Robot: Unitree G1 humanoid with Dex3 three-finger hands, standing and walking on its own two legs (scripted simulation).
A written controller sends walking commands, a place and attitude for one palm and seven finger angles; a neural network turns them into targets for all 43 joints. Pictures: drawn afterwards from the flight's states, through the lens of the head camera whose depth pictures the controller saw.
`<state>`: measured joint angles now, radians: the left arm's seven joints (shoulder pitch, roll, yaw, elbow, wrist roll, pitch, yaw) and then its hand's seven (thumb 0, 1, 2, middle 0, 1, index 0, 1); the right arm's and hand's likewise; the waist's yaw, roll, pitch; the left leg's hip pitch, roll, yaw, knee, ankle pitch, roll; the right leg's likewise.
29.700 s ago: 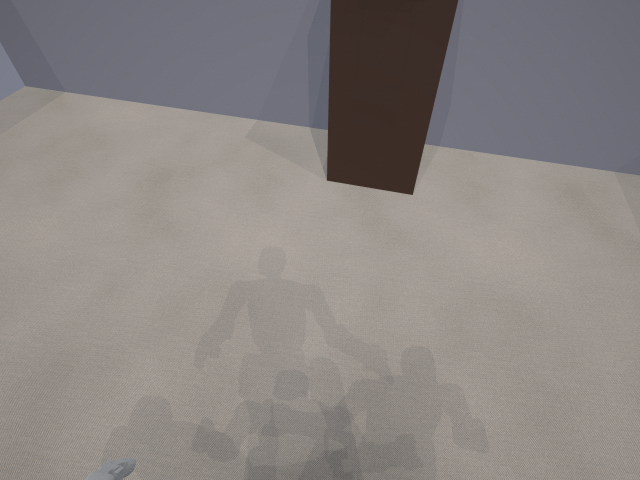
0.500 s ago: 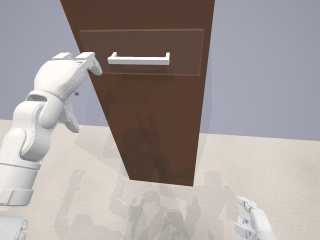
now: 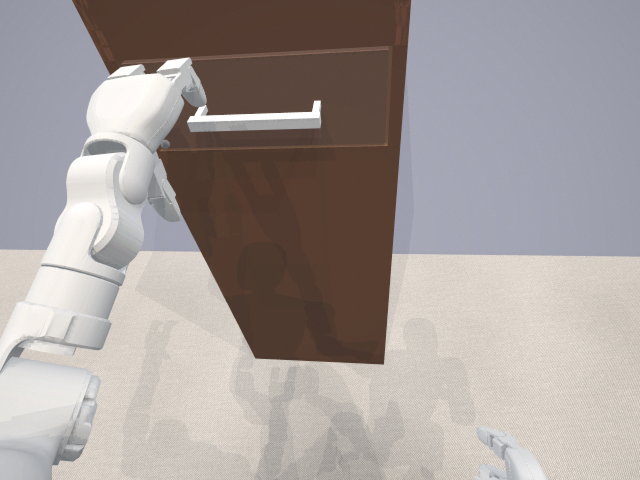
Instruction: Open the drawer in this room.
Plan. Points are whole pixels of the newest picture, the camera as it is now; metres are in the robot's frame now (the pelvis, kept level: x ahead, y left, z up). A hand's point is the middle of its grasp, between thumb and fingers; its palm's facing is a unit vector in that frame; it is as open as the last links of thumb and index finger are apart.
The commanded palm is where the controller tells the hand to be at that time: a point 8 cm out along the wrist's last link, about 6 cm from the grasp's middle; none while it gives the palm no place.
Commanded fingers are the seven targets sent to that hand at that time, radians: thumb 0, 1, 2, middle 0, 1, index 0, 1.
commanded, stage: move the hooked fingers above the handle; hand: left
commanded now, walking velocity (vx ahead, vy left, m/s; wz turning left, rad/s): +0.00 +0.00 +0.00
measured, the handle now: (256, 115) +0.57 +0.16 +0.17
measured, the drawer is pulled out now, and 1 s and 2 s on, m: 0.00 0.00 0.00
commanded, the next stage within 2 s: none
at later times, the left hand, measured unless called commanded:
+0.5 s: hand (198, 119) +0.48 +0.21 +0.22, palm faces +0.04 +0.02 -1.00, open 13.9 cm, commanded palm +0.45 +0.17 +0.28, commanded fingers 0.00 -0.50 0.30 -0.30 -1.20 -0.30 -1.20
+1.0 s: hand (255, 87) +0.52 +0.14 +0.24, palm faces +0.06 +0.00 -1.00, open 13.6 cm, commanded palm +0.49 +0.16 +0.28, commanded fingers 0.00 -0.50 0.30 -0.30 -1.20 -0.30 -1.20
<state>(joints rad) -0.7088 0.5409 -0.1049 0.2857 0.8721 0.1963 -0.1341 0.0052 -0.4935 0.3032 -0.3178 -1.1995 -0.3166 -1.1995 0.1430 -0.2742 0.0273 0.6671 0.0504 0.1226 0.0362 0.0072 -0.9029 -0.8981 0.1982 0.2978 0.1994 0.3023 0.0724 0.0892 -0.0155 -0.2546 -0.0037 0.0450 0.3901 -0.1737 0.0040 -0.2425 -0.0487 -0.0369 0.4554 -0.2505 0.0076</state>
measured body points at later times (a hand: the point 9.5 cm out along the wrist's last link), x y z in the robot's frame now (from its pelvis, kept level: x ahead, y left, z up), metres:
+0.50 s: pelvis +0.02 -0.01 +0.00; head +0.05 -0.05 +0.45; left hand +0.47 +0.20 +0.27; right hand +0.16 -0.26 -0.14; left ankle +0.02 +0.12 -0.74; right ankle -0.01 -0.12 -0.74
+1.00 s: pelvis +0.02 -0.01 +0.00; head +0.04 -0.05 +0.44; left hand +0.51 +0.13 +0.29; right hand +0.08 -0.26 -0.15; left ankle +0.02 +0.12 -0.74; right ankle -0.01 -0.12 -0.74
